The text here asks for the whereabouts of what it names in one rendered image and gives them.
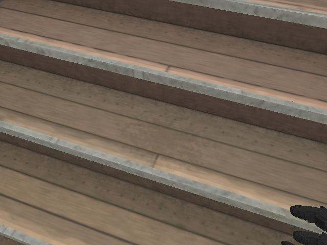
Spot robot right hand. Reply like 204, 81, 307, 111
281, 205, 327, 245

